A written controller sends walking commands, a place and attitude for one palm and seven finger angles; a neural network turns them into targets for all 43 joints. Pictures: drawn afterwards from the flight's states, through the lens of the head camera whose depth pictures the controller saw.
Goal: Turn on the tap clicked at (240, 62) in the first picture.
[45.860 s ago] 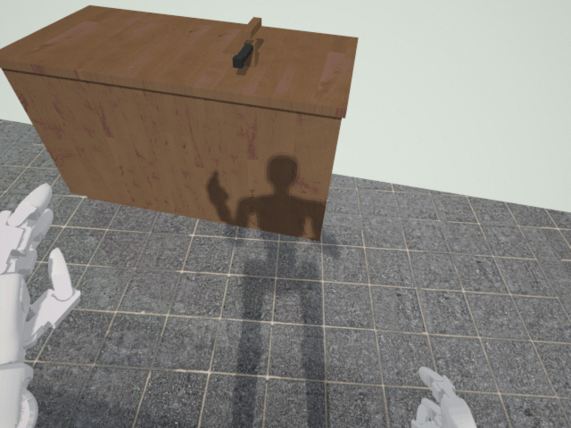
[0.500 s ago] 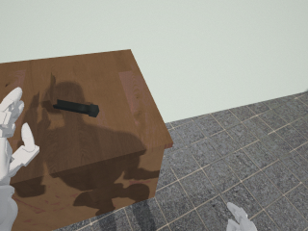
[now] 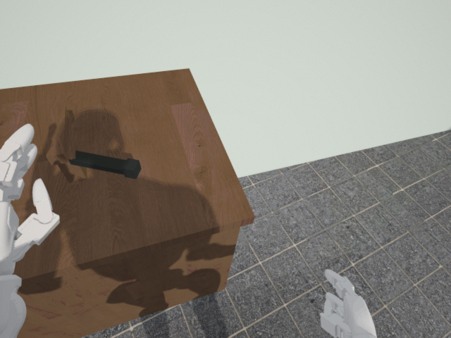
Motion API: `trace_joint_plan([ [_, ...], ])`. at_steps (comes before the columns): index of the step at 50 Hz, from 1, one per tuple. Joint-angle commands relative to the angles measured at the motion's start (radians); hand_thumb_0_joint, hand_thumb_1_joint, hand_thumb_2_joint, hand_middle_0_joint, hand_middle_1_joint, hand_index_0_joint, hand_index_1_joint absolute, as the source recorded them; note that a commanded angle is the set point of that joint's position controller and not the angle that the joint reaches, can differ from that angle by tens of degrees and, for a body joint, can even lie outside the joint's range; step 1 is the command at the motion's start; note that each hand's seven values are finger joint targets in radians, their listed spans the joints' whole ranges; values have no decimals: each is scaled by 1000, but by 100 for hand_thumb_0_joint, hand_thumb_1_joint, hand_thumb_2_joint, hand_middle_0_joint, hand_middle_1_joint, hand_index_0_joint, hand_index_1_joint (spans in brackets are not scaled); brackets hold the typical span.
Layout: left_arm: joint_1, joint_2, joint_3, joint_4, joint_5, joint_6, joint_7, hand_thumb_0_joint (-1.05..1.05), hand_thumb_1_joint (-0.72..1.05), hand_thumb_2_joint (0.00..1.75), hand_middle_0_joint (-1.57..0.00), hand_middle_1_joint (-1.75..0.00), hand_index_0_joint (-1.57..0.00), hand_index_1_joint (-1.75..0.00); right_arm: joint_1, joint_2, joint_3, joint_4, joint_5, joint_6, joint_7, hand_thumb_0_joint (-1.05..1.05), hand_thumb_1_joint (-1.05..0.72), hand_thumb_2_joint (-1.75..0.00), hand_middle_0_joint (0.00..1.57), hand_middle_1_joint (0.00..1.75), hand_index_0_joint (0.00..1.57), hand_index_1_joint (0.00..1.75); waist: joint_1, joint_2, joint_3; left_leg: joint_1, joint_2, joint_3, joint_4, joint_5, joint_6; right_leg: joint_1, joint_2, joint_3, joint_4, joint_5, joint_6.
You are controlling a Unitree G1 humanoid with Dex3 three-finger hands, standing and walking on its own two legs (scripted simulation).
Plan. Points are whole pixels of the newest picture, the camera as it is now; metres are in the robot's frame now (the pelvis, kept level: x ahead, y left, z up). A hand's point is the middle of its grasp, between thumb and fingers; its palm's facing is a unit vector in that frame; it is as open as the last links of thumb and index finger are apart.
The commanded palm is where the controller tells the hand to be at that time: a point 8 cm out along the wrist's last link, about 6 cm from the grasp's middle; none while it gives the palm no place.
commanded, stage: look again from close up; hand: left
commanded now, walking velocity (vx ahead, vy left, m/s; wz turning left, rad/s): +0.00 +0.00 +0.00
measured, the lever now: (131, 168) +0.41 +0.24 +0.03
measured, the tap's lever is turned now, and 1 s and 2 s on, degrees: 61 61 61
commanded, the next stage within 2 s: turn the palm inward beside the body in 0.24 s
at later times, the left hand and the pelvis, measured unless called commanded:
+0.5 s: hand (38, 194) +0.24 +0.27 +0.18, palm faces +0.43 -0.84 -0.33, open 7.4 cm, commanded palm +0.15 +0.28 +0.17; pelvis -0.01 -0.01 +0.00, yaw +1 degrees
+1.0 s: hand (83, 237) +0.21 +0.21 +0.14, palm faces +0.48 -0.82 -0.30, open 7.4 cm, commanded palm +0.14 +0.26 +0.15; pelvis +0.00 -0.06 -0.02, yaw +4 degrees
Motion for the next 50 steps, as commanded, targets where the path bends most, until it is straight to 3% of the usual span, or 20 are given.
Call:
trace_joint_plan([
  [1, -85, 161, 96, -222, -9, -60, 25, 0, 90, 90, -20, -30, -20, -30, -66, -129, -60, -155, 6, -45, -17, 0, -90, -90, 20, 30, 20, 30, -12, 94, -180, -4, 62, -45, -93, 256, -32, 126, -24, 24, -1, 262, -35],
  [16, -44, 166, 107, -208, -11, -57, 28, 0, 90, 90, -20, -30, -20, -30, -67, -128, -62, -159, 9, -34, -21, 0, -90, -90, 20, 30, 20, 30, -11, 97, -153, -46, 67, -49, -118, 156, -22, 135, -28, 24, -11, 196, -32],
  [17, -933, 877, 303, -478, 2, -191, 44, 0, 90, 90, -20, -30, -20, -30, 79, -160, 148, -282, 56, -8, -91, 0, -90, -90, 20, 30, 20, 30, -66, 375, -88, -282, 88, -132, -116, 9, -11, 155, 21, 1, 141, -89, 24],
  [18, -527, 336, 270, 117, 103, -4, -10, 0, 90, 90, -20, -30, -20, -30, -7, -112, -56, -70, -68, -54, -55, 0, -90, -90, 20, 30, 20, 30, 42, 322, -235, 106, 76, -105, -100, 440, -91, -5, 61, -53, 155, 32, -56],
  [19, -368, 155, 58, 76, -6, 56, -47, 0, 90, 90, -20, -30, -20, -30, 11, -151, -62, -79, -41, -65, 7, 0, -90, -90, 20, 30, 20, 30, -20, 252, -297, 189, 53, -91, -63, 687, -146, -79, 75, -90, 123, 50, -61],
  [20, -347, 147, 98, -11, -65, 96, -80, 0, 90, 90, -20, -30, -20, -30, 0, -183, -78, -72, -29, -72, 13, 0, -90, -90, 20, 30, 20, 30, 21, 228, -360, 234, 42, -64, -29, 699, -139, -67, 65, -66, 102, 88, -48],
  [21, -267, 172, 115, 38, -102, 141, -103, 0, 90, 90, -20, -30, -20, -30, -21, -200, -81, -56, -22, -71, 12, 0, -90, -90, 20, 30, 20, 30, 38, 181, -347, 192, 33, -46, -14, 651, -122, -30, 54, -76, 92, 141, -48],
  [23, -161, 93, 23, -5, -90, 195, -131, 0, 90, 90, -20, -30, -20, -30, -81, -203, -62, -81, -7, -65, 34, 0, -90, -90, 20, 30, 20, 30, 36, 71, -251, 89, 32, -37, -22, 550, -91, -6, 49, -103, 81, 202, -43],
  [26, -147, 140, 35, -54, -34, 169, -77, 0, 90, 90, -20, -30, -20, -30, -139, -189, -51, -101, -8, -54, 25, 0, -90, -90, 20, 30, 20, 30, 16, 11, -140, -52, 14, -47, -51, 184, -37, -52, 42, -101, 96, 52, -40],
  [27, -157, 224, 118, -93, -31, 137, -43, 0, 90, 90, -20, -30, -20, -30, -152, -185, -52, -100, -6, -52, 16, 0, -90, -90, 20, 30, 20, 30, 30, 50, -139, -65, 9, -40, -56, 113, -34, -47, 45, -87, 92, 8, -42],
  [28, -236, 226, 112, -153, -31, 94, -18, 0, 90, 90, -20, -30, -20, -30, -164, -173, -54, -111, -18, -58, 11, 0, -90, -90, 20, 30, 20, 30, 24, 56, -199, -65, -2, -44, -47, 74, -29, -51, 33, -76, 97, -30, -42],
  [30, -265, 234, 149, -113, -41, 33, 36, 0, 90, 90, -20, -30, -20, -30, -155, -151, -50, -84, -19, -66, -2, 0, -90, -90, 20, 30, 20, 30, 20, 49, -185, -95, -12, -39, -21, -3, -22, -78, 34, -59, 97, -104, -37],
  [32, -308, 293, 189, -115, -32, -4, 74, 0, 90, 90, -20, -30, -20, -30, -147, -147, -48, -61, -15, -72, -12, 0, -90, -90, 20, 30, 20, 30, 24, 106, -169, -117, -20, -29, -5, -86, -19, -105, 29, -36, 82, -180, -33],
  [34, -319, 228, 130, -43, -30, -6, 83, 0, 90, 90, -20, -30, -20, -30, -144, -135, -48, -47, -9, -85, -15, 0, -90, -90, 20, 30, 20, 30, 12, 104, -155, -148, -27, -25, 21, -150, -14, -116, 14, -16, 65, -248, -32],
  [37, -336, 228, 86, 42, -43, 46, 50, 0, 90, 90, -20, -30, -20, -30, -155, -149, -46, -24, -1, -91, -34, 0, -90, -90, 20, 30, 20, 30, -1, 93, -92, -179, -39, -13, 65, -166, -10, -138, -16, 43, 3, -363, -24],
  [42, -368, 203, 29, 4, -66, 119, 6, 0, 90, 90, -20, -30, -20, -30, -192, -146, -52, -26, 13, -106, -56, 0, -90, -90, 20, 30, 20, 30, 12, 58, -117, -177, -33, -25, 113, -125, -13, -122, -53, 114, -35, -453, -16],
  [46, -236, 206, 97, -38, -96, 108, 25, 0, 90, 90, -20, -30, -20, -30, -183, -148, -62, -30, 7, -112, -51, 0, -90, -90, 20, 30, 20, 30, 38, -4, -176, -193, -14, -52, 120, -59, -14, -62, -73, 119, 4, -284, 6],
  [47, -191, 245, 148, -41, -98, 107, 33, 0, 90, 90, -20, -30, -20, -30, -170, -149, -65, -23, 8, -110, -50, 0, -90, -90, 20, 30, 20, 30, 51, 3, -191, -183, -14, -50, 116, -27, -13, -45, -62, 103, 19, -219, 5],
  [48, -170, 195, 117, -61, -107, 102, 32, 0, 90, 90, -20, -30, -20, -30, -168, -147, -62, -36, 8, -109, -46, 0, -90, -90, 20, 30, 20, 30, 44, -10, -202, -179, -16, -47, 115, 15, -8, -35, -58, 83, 44, -129, 8],
  [50, -115, 188, 134, -73, -113, 97, 37, 0, 90, 90, -20, -30, -20, -30, -136, -150, -65, -36, 8, -109, -43, 0, -90, -90, 20, 30, 20, 30, 44, 2, -235, -155, -20, -37, 125, 128, -4, -12, -42, 47, 106, 113, 8],
])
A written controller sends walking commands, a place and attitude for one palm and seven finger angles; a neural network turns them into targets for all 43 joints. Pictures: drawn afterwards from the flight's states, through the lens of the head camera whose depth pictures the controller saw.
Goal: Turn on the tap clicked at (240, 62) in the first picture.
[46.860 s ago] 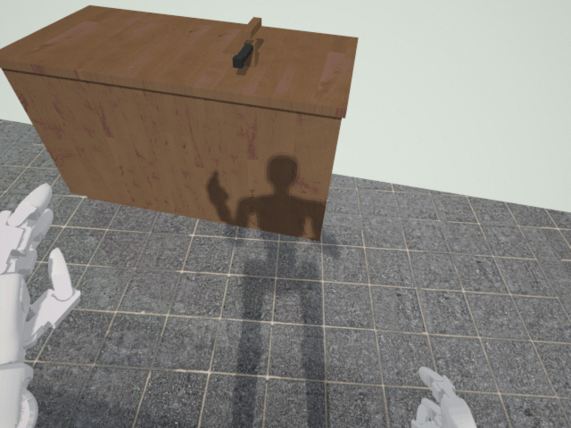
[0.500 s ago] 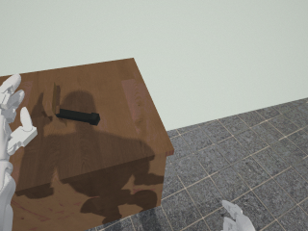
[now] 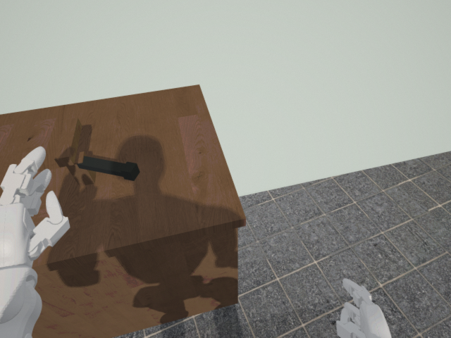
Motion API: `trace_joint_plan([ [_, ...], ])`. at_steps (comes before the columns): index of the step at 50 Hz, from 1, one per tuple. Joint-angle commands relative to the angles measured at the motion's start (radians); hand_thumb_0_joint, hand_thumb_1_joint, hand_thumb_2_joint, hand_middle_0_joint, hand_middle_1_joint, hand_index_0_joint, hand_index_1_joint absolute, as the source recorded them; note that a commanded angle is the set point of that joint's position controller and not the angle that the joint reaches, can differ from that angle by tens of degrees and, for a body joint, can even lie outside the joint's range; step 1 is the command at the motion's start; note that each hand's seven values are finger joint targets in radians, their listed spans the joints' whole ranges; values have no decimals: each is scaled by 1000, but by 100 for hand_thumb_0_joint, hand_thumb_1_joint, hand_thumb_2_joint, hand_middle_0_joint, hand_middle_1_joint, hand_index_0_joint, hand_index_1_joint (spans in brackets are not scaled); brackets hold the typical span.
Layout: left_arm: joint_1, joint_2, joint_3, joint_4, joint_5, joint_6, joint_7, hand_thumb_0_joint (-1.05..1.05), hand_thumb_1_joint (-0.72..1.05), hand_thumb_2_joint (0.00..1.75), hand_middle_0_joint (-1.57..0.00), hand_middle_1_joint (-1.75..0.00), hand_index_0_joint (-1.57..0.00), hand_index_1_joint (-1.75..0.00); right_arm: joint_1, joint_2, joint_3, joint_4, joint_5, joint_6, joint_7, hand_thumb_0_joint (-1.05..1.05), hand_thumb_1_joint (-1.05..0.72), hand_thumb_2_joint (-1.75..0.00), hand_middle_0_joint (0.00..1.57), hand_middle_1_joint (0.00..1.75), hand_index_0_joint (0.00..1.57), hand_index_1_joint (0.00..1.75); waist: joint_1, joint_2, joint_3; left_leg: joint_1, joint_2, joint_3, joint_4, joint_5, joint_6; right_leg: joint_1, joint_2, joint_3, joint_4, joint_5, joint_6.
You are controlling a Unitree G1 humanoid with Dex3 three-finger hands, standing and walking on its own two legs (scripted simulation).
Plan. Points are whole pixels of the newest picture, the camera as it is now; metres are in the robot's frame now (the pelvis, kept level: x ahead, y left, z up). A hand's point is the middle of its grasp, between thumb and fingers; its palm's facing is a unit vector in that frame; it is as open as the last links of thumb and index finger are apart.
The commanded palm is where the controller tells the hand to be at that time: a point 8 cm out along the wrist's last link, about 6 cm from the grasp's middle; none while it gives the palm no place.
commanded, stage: turn the palm inward beside the body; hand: left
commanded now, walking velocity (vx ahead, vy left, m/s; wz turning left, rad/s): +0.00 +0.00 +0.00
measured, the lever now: (130, 171) +0.43 +0.26 +0.04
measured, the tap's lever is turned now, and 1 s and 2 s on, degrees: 61 61 61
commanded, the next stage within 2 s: reach beside the lever's end, fingers flat in 1.54 s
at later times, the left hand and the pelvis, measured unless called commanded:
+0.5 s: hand (60, 233) +0.22 +0.26 +0.14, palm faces +0.45 -0.86 -0.23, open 7.4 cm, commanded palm +0.16 +0.30 +0.15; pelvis +0.02 +0.03 +0.00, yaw +0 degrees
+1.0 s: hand (60, 268) +0.17 +0.25 +0.13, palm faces +0.50 -0.85 -0.15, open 7.4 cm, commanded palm +0.12 +0.29 +0.14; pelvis -0.01 +0.02 +0.00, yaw +1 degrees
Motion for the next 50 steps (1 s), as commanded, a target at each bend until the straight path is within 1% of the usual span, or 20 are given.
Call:
trace_joint_plan([
  [1, -3, 190, 171, -252, -22, -73, 33, 0, 90, 90, -20, -30, -20, -30, -85, -100, -40, -176, 0, -57, -4, 0, -90, -90, 20, 30, 20, 30, 28, -81, -168, -7, -52, 58, -42, 255, 59, 132, -66, 90, -98, 359, 81],
  [2, 28, 208, 194, -251, -22, -70, 34, 0, 90, 90, -20, -30, -20, -30, -68, -102, -43, -170, 0, -57, -3, 0, -90, -90, 20, 30, 20, 30, 33, -68, -180, 3, -54, 64, -38, 289, 58, 137, -58, 77, -85, 418, 79],
  [3, 29, 158, 148, -273, -24, -75, 26, 0, 90, 90, -20, -30, -20, -30, -63, -99, -41, -182, 3, -60, 0, 0, -90, -90, 20, 30, 20, 30, 23, -45, -177, 15, -55, 67, -34, 326, 58, 128, -55, 61, -67, 454, 72],
  [5, 61, 145, 140, -293, -31, -84, 16, 0, 90, 90, -20, -30, -20, -30, -38, -104, -47, -186, 0, -67, 2, 0, -90, -90, 20, 30, 20, 30, 20, -52, -188, 30, -53, 64, -18, 378, 57, 116, -47, 44, -45, 504, 68],
  [9, 43, 111, 86, -346, -26, -99, 12, 0, 90, 90, -20, -30, -20, -30, -24, -103, -48, -191, -2, -81, -3, 0, -90, -90, 20, 30, 20, 30, 8, -30, -174, 40, -51, 52, -11, 398, 56, 71, -37, 28, -34, 440, 52],
  [12, 55, 124, 87, -372, -11, -104, 27, 0, 90, 90, -20, -30, -20, -30, -22, -105, -46, -189, -4, -88, -6, 0, -90, -90, 20, 30, 20, 30, 19, 15, -164, 44, -47, 43, -13, 412, 48, 51, -31, 21, -31, 390, 40],
  [16, 90, 88, 61, -365, -10, -87, 48, 0, 90, 90, -20, -30, -20, -30, -23, -103, -44, -195, -5, -87, -7, 0, -90, -90, 20, 30, 20, 30, 22, -10, -173, 35, -40, 29, -19, 418, 37, 45, -29, 11, -22, 356, 36],
  [22, 110, 71, 42, -378, -4, -41, 77, 0, 90, 90, -20, -30, -20, -30, -45, -97, -33, -201, -6, -78, -14, 0, -90, -90, 20, 30, 20, 30, 33, 2, -141, 30, -33, 15, -48, 376, 19, 34, -22, 1, -38, 269, 30],
  [23, 100, 40, 7, -386, -3, -36, 79, 0, 90, 90, -20, -30, -20, -30, -53, -92, -28, -208, -5, -77, -12, 0, -90, -90, 20, 30, 20, 30, 25, 7, -139, 34, -31, 15, -51, 368, 19, 26, -25, -2, -38, 259, 30],
  [27, 103, 59, 26, -379, -3, -13, 96, 0, 90, 90, -20, -30, -20, -30, -64, -93, -23, -206, -7, -71, -20, 0, -90, -90, 20, 30, 20, 30, 31, -14, -114, 17, -32, 10, -69, 285, 22, 21, -18, 0, -59, 190, 30],
  [30, 100, 21, -12, -386, -6, -12, 103, 0, 90, 90, -20, -30, -20, -30, -75, -89, -17, -210, -8, -74, -18, 0, -90, -90, 20, 30, 20, 30, 26, -4, -108, 13, -34, 8, -76, 247, 22, 18, -22, 1, -62, 159, 28],
  [32, 100, 52, 8, -403, -1, -9, 110, 0, 90, 90, -20, -30, -20, -30, -80, -90, -15, -209, -9, -74, -23, 0, -90, -90, 20, 30, 20, 30, 30, 1, -108, 10, -36, 8, -80, 214, 26, 17, -19, 5, -73, 133, 28],
  [33, 96, 11, -30, -399, -6, -8, 108, 0, 90, 90, -20, -30, -20, -30, -88, -85, -11, -215, -6, -76, -20, 0, -90, -90, 20, 30, 20, 30, 22, 9, -91, 4, -35, 5, -85, 188, 24, 6, -24, 3, -74, 112, 28],
  [35, 105, 10, -30, -390, -11, -9, 112, 0, 90, 90, -20, -30, -20, -30, -92, -88, -10, -213, -7, -80, -21, 0, -90, -90, 20, 30, 20, 30, 22, -16, -82, -4, -37, 5, -87, 155, 32, 4, -23, 6, -81, 92, 30],
  [37, 107, 37, -9, -399, -9, -2, 118, 0, 90, 90, -20, -30, -20, -30, -91, -86, -7, -208, -8, -81, -25, 0, -90, -90, 20, 30, 20, 30, 28, 15, -75, -12, -42, 6, -94, 115, 33, 5, -23, 12, -93, 62, 29],
  [40, 122, 0, -36, -392, -26, -1, 116, 0, 90, 90, -20, -30, -20, -30, -103, -85, -5, -215, -5, -87, -24, 0, -90, -90, 20, 30, 20, 30, 22, -33, -66, -29, -46, 9, -89, 83, 43, 6, -28, 15, -104, 36, 33],
  [42, 135, 31, -9, -407, -22, 0, 123, 0, 90, 90, -20, -30, -20, -30, -99, -87, -6, -210, -8, -90, -26, 0, -90, -90, 20, 30, 20, 30, 29, 9, -72, -24, -49, 16, -84, 85, 44, 9, -27, 21, -109, 38, 33],
  [43, 134, -11, -46, -407, -28, -2, 120, 0, 90, 90, -20, -30, -20, -30, -101, -82, -2, -217, -5, -92, -23, 0, -90, -90, 20, 30, 20, 30, 20, -6, -61, -32, -51, 14, -83, 76, 44, 4, -32, 18, -107, 30, 33],
  [46, 157, -11, -45, -403, -38, -10, 121, 0, 90, 90, -20, -30, -20, -30, -101, -86, -5, -218, -6, -102, -20, 0, -90, -90, 20, 30, 20, 30, 22, -34, -60, -43, -53, 15, -74, 65, 50, 1, -32, 24, -112, 19, 35],
  [50, 148, -5, -39, -420, -44, -15, 127, 0, 90, 90, -20, -30, -20, -30, -100, -84, -4, -218, -4, -112, -20, 0, -90, -90, 20, 30, 20, 30, 21, -17, -58, -47, -56, 18, -65, 51, 53, -3, -36, 31, -119, 2, 35],
])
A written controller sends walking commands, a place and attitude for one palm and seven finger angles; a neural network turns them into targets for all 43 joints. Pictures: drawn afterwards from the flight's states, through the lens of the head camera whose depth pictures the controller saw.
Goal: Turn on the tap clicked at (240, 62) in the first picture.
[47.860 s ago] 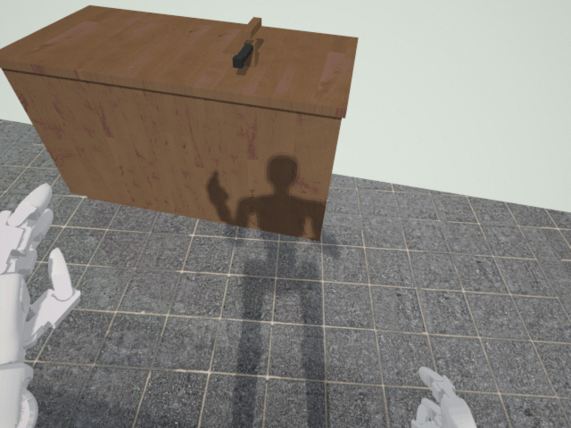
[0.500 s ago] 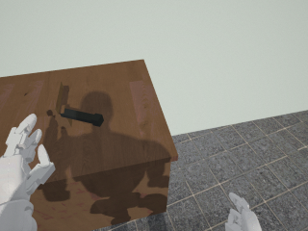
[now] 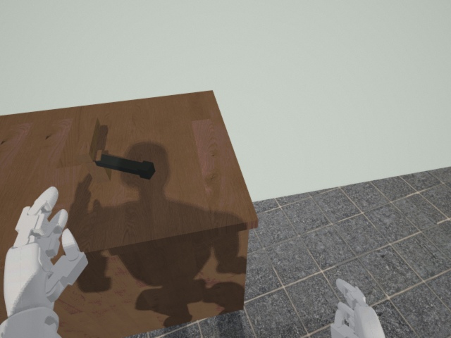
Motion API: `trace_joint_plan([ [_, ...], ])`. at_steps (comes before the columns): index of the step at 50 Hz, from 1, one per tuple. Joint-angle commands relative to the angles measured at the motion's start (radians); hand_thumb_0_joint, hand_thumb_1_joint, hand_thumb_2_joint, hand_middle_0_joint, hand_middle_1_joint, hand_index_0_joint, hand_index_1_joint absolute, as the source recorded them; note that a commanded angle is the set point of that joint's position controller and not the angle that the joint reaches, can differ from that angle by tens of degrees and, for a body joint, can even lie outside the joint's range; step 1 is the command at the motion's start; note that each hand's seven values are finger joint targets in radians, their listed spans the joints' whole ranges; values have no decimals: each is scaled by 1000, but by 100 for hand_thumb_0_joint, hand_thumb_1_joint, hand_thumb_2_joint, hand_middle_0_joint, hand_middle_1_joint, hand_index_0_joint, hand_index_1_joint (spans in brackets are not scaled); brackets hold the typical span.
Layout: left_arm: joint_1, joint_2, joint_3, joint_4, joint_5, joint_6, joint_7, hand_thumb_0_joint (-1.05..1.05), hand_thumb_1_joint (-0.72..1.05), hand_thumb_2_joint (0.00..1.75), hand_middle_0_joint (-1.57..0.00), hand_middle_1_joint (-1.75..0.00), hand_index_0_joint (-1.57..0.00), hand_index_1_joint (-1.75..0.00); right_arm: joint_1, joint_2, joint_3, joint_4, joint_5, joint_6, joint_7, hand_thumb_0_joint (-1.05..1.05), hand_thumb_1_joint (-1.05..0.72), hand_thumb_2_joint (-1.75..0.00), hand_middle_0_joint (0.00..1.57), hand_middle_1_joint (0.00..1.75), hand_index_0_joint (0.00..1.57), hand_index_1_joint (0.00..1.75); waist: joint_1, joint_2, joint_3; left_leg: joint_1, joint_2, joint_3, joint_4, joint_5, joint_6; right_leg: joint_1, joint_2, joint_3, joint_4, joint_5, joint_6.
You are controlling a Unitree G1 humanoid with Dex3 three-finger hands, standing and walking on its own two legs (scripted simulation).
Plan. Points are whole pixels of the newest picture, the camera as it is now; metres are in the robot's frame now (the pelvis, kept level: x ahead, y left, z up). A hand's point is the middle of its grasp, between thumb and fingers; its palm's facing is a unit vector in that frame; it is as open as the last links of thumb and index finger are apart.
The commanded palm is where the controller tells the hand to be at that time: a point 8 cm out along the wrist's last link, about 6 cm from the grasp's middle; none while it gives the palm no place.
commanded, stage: turn the palm inward beside the body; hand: left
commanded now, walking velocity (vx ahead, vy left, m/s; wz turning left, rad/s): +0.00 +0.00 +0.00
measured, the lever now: (146, 170) +0.44 +0.24 +0.05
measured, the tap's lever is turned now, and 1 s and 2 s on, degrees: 61 61 61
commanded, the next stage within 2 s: reach beside the lever's end, fingers flat in 0.54 s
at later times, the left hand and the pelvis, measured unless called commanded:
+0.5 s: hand (90, 249) +0.20 +0.22 +0.13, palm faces +0.50 -0.86 -0.13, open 7.4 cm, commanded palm +0.14 +0.26 +0.14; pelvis +0.01 -0.01 +0.00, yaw +0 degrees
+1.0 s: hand (83, 243) +0.21 +0.25 +0.12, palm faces +0.51 -0.85 -0.13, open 7.4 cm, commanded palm +0.16 +0.29 +0.12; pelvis +0.02 +0.00 +0.00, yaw +0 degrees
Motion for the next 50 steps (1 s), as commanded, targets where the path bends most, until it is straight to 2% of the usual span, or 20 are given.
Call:
trace_joint_plan([
  [1, -88, 121, 76, -242, -3, -76, 16, 0, 90, 90, -20, -30, -20, -30, -148, -96, -39, -171, 5, -70, -11, 0, -90, -90, 20, 30, 20, 30, 0, -6, -28, -25, -30, 25, -107, 50, 44, 3, -11, 38, -159, 3, 19],
  [2, -88, 149, 101, -247, 1, -72, 22, 0, 90, 90, -20, -30, -20, -30, -144, -97, -41, -165, 6, -71, -14, 0, -90, -90, 20, 30, 20, 30, 5, 2, -22, -27, -30, 24, -110, 38, 44, 5, -9, 41, -167, -11, 19],
  [5, -84, 114, 80, -233, -19, -62, 14, 0, 90, 90, -20, -30, -20, -30, -149, -99, -39, -167, 8, -78, -14, 0, -90, -90, 20, 30, 20, 30, 0, -47, -34, -31, -32, 25, -102, 47, 49, 15, -14, 46, -171, -4, 23],
  [12, -69, 146, 110, -235, -20, -29, 9, 0, 90, 90, -20, -30, -20, -30, -141, -98, -39, -163, 9, -81, -18, 0, -90, -90, 20, 30, 20, 30, 12, -25, -33, -27, -33, 29, -100, 80, 49, 30, -15, 50, -176, 32, 24],
  [13, -75, 110, 82, -234, -25, -29, 6, 0, 90, 90, -20, -30, -20, -30, -144, -95, -37, -169, 10, -82, -16, 0, -90, -90, 20, 30, 20, 30, 1, -42, -32, -24, -33, 31, -97, 87, 50, 27, -19, 48, -174, 44, 27],
  [15, -74, 117, 93, -235, -28, -33, 7, 0, 90, 90, -20, -30, -20, -30, -138, -97, -41, -168, 9, -85, -15, 0, -90, -90, 20, 30, 20, 30, 5, -61, -50, -21, -31, 31, -90, 109, 50, 38, -17, 49, -167, 72, 28],
  [17, -64, 145, 121, -244, -22, -37, 12, 0, 90, 90, -20, -30, -20, -30, -128, -98, -44, -162, 6, -84, -15, 0, -90, -90, 20, 30, 20, 30, 13, -30, -65, -12, -32, 33, -87, 143, 48, 49, -16, 46, -156, 123, 26],
  [20, -61, 104, 88, -233, -28, -46, 5, 0, 90, 90, -20, -30, -20, -30, -124, -96, -43, -168, 7, -84, -11, 0, -90, -90, 20, 30, 20, 30, 5, -40, -70, -10, -32, 36, -79, 175, 48, 48, -17, 39, -139, 176, 27],
  [22, -57, 133, 110, -227, -22, -39, 4, 0, 90, 90, -20, -30, -20, -30, -116, -99, -44, -161, 8, -81, -14, 0, -90, -90, 20, 30, 20, 30, 10, -22, -61, -10, -32, 36, -84, 169, 47, 49, -14, 39, -145, 166, 25],
  [24, -65, 107, 93, -224, -31, -39, -2, 0, 90, 90, -20, -30, -20, -30, -120, -98, -44, -170, 10, -84, -15, 0, -90, -90, 20, 30, 20, 30, 4, -65, -62, -13, -30, 33, -83, 172, 49, 52, -16, 38, -141, 176, 28],
  [27, -66, 140, 118, -244, -22, -35, 0, 0, 90, 90, -20, -30, -20, -30, -114, -100, -46, -167, 7, -81, -17, 0, -90, -90, 20, 30, 20, 30, 13, -23, -72, -3, -30, 34, -85, 200, 46, 61, -15, 35, -136, 205, 24],
  [28, -69, 108, 88, -247, -21, -38, -2, 0, 90, 90, -20, -30, -20, -30, -114, -98, -45, -172, 8, -80, -14, 0, -90, -90, 20, 30, 20, 30, 6, -29, -79, 1, -30, 33, -85, 214, 44, 62, -16, 30, -128, 218, 22],
  [32, -64, 128, 111, -243, -19, -38, 1, 0, 90, 90, -20, -30, -20, -30, -108, -99, -46, -167, 7, -77, -15, 0, -90, -90, 20, 30, 20, 30, 12, -1, -77, 9, -27, 33, -86, 230, 39, 60, -12, 26, -125, 231, 20],
  [35, -85, 99, 90, -195, -24, -38, -1, 0, 90, 90, -20, -30, -20, -30, -111, -100, -45, -166, 8, -72, -16, 0, -90, -90, 20, 30, 20, 30, 1, -39, -58, -1, -26, 28, -89, 212, 38, 42, -9, 21, -123, 208, 21],
  [37, -84, 140, 136, -176, -23, -36, 1, 0, 90, 90, -20, -30, -20, -30, -109, -102, -47, -160, 6, -67, -22, 0, -90, -90, 20, 30, 20, 30, 10, -38, -62, -6, -27, 29, -91, 213, 38, 51, -7, 26, -128, 210, 20],
  [38, -99, 111, 113, -168, -26, -38, -2, 0, 90, 90, -20, -30, -20, -30, -115, -99, -46, -163, 8, -63, -21, 0, -90, -90, 20, 30, 20, 30, 1, -37, -65, -4, -27, 31, -92, 206, 38, 44, -10, 25, -128, 201, 21],
  [42, -121, 151, 155, -152, -24, -57, -3, 0, 90, 90, -20, -30, -20, -30, -108, -101, -51, -154, 5, -59, -22, 0, -90, -90, 20, 30, 20, 30, 10, -8, -98, 9, -27, 30, -90, 247, 31, 60, -7, 26, -117, 236, 16],
  [45, -110, 110, 115, -146, -26, -87, -12, 0, 90, 90, -20, -30, -20, -30, -99, -100, -53, -155, 2, -66, -15, 0, -90, -90, 20, 30, 20, 30, 3, -6, -118, 20, -23, 26, -81, 296, 22, 62, -7, 17, -94, 281, 14],
  [47, -103, 135, 138, -132, -23, -97, -12, 0, 90, 90, -20, -30, -20, -30, -97, -103, -54, -147, 2, -64, -16, 0, -90, -90, 20, 30, 20, 30, 9, 14, -107, 13, -22, 25, -83, 296, 19, 58, -6, 18, -94, 276, 11],
  [50, -126, 120, 131, -99, -32, -112, -17, 0, 90, 90, -20, -30, -20, -30, -102, -106, -57, -150, 4, -63, -16, 0, -90, -90, 20, 30, 20, 30, -4, -36, -93, -5, -21, 23, -83, 257, 22, 37, -4, 14, -94, 241, 15],
])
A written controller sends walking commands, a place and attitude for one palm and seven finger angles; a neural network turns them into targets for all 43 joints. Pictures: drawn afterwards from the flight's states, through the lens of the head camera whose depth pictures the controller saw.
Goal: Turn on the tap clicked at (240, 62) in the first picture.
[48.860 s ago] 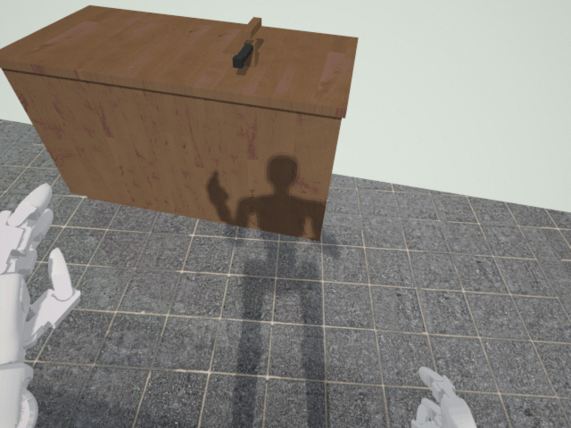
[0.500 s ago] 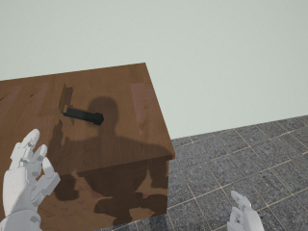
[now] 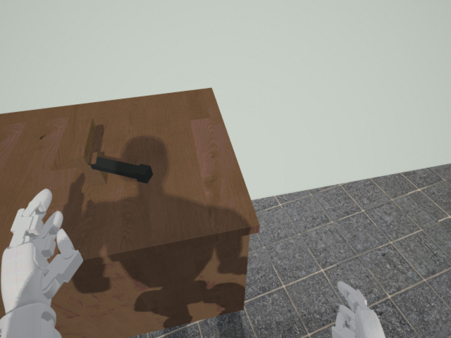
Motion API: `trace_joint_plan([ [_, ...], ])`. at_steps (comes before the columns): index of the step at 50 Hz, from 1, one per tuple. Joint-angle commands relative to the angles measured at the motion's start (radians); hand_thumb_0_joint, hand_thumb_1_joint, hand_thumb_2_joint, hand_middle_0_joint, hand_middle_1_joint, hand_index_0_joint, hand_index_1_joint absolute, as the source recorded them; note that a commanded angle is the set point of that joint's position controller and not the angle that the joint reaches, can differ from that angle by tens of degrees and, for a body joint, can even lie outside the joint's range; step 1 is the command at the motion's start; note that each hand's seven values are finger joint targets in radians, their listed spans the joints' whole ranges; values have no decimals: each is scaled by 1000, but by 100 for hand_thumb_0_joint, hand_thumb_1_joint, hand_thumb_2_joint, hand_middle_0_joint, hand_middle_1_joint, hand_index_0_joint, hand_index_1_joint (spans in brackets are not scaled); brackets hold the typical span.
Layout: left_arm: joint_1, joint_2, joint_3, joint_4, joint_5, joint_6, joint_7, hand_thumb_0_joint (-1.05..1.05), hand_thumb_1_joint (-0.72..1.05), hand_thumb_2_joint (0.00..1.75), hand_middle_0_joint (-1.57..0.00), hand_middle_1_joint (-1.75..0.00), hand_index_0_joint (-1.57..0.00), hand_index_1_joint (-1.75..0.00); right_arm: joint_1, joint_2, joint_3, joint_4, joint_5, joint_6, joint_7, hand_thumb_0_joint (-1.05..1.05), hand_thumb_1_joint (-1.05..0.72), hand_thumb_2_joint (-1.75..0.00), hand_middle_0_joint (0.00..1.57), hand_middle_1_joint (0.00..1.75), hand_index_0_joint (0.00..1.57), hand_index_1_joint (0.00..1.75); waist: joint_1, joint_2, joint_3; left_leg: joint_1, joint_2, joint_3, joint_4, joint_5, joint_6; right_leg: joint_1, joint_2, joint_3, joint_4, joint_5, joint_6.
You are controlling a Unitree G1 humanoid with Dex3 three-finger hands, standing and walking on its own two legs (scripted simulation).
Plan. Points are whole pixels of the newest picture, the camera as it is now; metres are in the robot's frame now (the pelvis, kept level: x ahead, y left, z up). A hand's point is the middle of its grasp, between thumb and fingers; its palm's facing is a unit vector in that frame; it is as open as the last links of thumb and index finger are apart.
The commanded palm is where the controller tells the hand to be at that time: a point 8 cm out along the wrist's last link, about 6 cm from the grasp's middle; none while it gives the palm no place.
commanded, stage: reach beside the lever's end, fingers flat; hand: left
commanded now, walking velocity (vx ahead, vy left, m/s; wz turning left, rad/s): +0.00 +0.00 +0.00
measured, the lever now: (143, 173) +0.42 +0.24 +0.05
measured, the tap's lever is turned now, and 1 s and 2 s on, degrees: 61 61 61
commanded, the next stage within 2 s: push the lever round in 1.84 s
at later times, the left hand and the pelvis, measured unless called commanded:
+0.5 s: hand (67, 239) +0.23 +0.29 +0.10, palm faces +0.55 -0.82 -0.12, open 7.5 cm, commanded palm +0.19 +0.33 +0.10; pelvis -0.01 +0.00 +0.00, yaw +0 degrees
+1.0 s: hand (62, 226) +0.26 +0.33 +0.07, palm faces +0.57 -0.81 -0.13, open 7.7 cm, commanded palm +0.22 +0.37 +0.07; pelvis +0.00 +0.01 -0.01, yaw -1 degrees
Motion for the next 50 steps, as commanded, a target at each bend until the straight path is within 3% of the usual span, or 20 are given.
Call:
trace_joint_plan([
  [1, -73, 138, 99, -178, -5, -92, 7, 0, 90, 90, -20, -30, -20, -30, -114, -111, -48, -155, 5, -55, -16, 0, -90, -90, 20, 30, 20, 30, 3, -45, -71, -6, -19, 18, -88, 262, 19, 45, -2, 13, -96, 245, 8],
  [2, -84, 165, 124, -173, 1, -92, 10, 0, 90, 90, -20, -30, -20, -30, -117, -111, -46, -147, 6, -51, -20, 0, -90, -90, 20, 30, 20, 30, 5, -13, -59, -9, -20, 19, -93, 243, 18, 37, 0, 15, -103, 220, 7],
  [6, -190, 162, 117, -129, -3, -113, 12, 0, 90, 90, -20, -29, -20, -29, -127, -112, -44, -139, 7, -53, -23, 0, -90, -90, 20, 30, 20, 30, -16, -23, -62, -20, -23, 13, -93, 179, 22, 11, 0, 22, -110, 144, 7],
  [7, -208, 181, 128, -128, 6, -118, 14, 0, 90, 90, -20, -29, -20, -29, -131, -110, -43, -133, 8, -52, -26, 0, -90, -90, 20, 30, 20, 30, -11, 16, -57, -21, -23, 13, -99, 164, 19, 8, -1, 25, -114, 126, 5],
  [10, -268, 148, 85, -94, 4, -133, 8, 0, 90, 90, -19, -28, -19, -28, -133, -113, -39, -131, 8, -60, -25, 0, -90, -90, 20, 30, 20, 30, -26, 16, -70, -19, -25, 6, -100, 139, 21, 0, -2, 26, -109, 106, 5],
  [12, -259, 206, 150, -42, 5, -131, 11, 0, 90, 90, -19, -28, -19, -28, -134, -117, -43, -118, 8, -57, -29, 0, -90, -90, 20, 30, 20, 30, -12, 2, -83, -31, -27, 12, -101, 133, 23, 17, 0, 31, -118, 103, 5],
  [16, -295, 220, 182, 40, -13, -121, -4, 0, 90, 90, -19, -27, -19, -27, -139, -119, -44, -120, 12, -44, -28, 0, -90, -90, 20, 30, 20, 30, -10, -38, -89, -56, -28, 20, -101, 138, 27, 32, -1, 34, -121, 116, 8],
  [17, -304, 243, 207, 40, -5, -123, -1, 0, 90, 90, -19, -26, -19, -26, -142, -116, -44, -114, 14, -39, -30, 0, -90, -90, 20, 30, 20, 30, -1, 16, -96, -49, -29, 25, -103, 143, 25, 36, 0, 38, -122, 115, 4],
  [18, -334, 206, 171, 44, -10, -128, -5, 0, 90, 90, -19, -26, -19, -26, -141, -113, -41, -121, 13, -39, -27, 0, -90, -90, 20, 30, 20, 30, -13, 2, -99, -42, -30, 24, -102, 153, 26, 35, -4, 36, -117, 133, 6],
  [20, -349, 236, 208, 97, -18, -136, -8, 0, 90, 90, -19, -26, -19, -26, -137, -118, -46, -112, 13, -37, -29, 0, -90, -90, 20, 30, 20, 30, -14, -21, -103, -55, -29, 27, -94, 148, 29, 30, 0, 38, -118, 130, 8],
  [22, -387, 271, 243, 126, -16, -150, -15, 0, 90, 90, -18, -25, -18, -25, -135, -119, -49, -101, 15, -35, -32, 0, -90, -90, 20, 30, 20, 30, -14, 14, -101, -59, -28, 30, -92, 144, 28, 26, 1, 43, -119, 126, 7],
  [24, -416, 245, 214, 157, -21, -168, -32, 0, 90, 90, -18, -25, -18, -25, -132, -124, -49, -103, 16, -39, -29, 0, -90, -90, 20, 30, 20, 30, -25, -13, -103, -62, -28, 27, -89, 142, 30, 17, 1, 41, -111, 130, 8],
  [31, -529, 286, 238, 247, -27, -205, -76, 0, 90, 90, -18, -23, -18, -23, -114, -139, -57, -91, 17, -43, -37, 0, -90, -90, 20, 30, 20, 30, -38, 13, -141, -64, -29, 31, -72, 153, 33, 5, 2, 46, -93, 154, 8],
  [36, -530, 296, 252, 296, -21, -226, -79, 0, 90, 90, -17, -21, -17, -21, -91, -144, -63, -90, 13, -42, -33, 0, -90, -90, 20, 30, 20, 30, -32, 10, -174, -54, -24, 24, -62, 222, 26, 12, 7, 33, -63, 224, 4],
  [37, -505, 343, 305, 310, -16, -230, -75, 0, 90, 90, -17, -21, -17, -21, -84, -145, -68, -81, 12, -36, -34, 0, -90, -90, 20, 30, 20, 30, -19, 26, -187, -54, -23, 30, -58, 245, 25, 29, 7, 37, -61, 247, 3],
  [40, -479, 334, 311, 345, -26, -235, -87, 0, 90, 90, -17, -20, -17, -20, -71, -145, -72, -92, 13, -24, -26, 0, -90, -90, 20, 30, 20, 30, -17, -3, -193, -72, -21, 28, -49, 288, 20, 32, 9, 29, -43, 286, 4],
  [42, -503, 347, 321, 334, -19, -248, -88, 0, 90, 90, -17, -20, -17, -20, -68, -143, -74, -86, 13, -17, -25, 0, -90, -90, 20, 30, 20, 30, -19, 52, -190, -64, -19, 32, -43, 301, 17, 19, 9, 33, -39, 290, 3],
  [45, -502, 350, 335, 374, -31, -263, -99, 0, 90, 90, -16, -19, -16, -19, -57, -148, -79, -86, 12, -11, -21, 0, -90, -90, 20, 30, 20, 30, -28, 2, -203, -82, -18, 30, -29, 304, 19, 11, 12, 31, -26, 303, 5],
  [47, -515, 382, 368, 394, -31, -275, -110, 0, 90, 90, -16, -19, -16, -19, -52, -150, -81, -77, 12, -2, -24, 0, -90, -90, 20, 30, 20, 30, -26, 2, -195, -93, -17, 29, -22, 306, 21, 7, 12, 33, -23, 304, 5],
  [50, -582, 363, 335, 409, -39, -295, -135, 0, 90, 90, -16, -18, -16, -18, -50, -153, -80, -78, 12, -2, -26, 0, -90, -90, 20, 30, 20, 30, -46, 26, -204, -96, -19, 28, -10, 280, 23, -26, 12, 36, -13, 281, 6],
])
